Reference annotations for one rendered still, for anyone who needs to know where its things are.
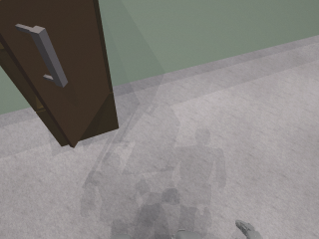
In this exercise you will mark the cupboard door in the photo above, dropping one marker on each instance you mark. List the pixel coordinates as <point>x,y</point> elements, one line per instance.
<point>73,31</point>

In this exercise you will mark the handle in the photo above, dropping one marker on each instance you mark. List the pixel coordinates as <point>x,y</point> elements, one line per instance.
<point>46,49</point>

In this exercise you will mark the right robot hand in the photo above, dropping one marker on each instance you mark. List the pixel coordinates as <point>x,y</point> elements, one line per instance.
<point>248,230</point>

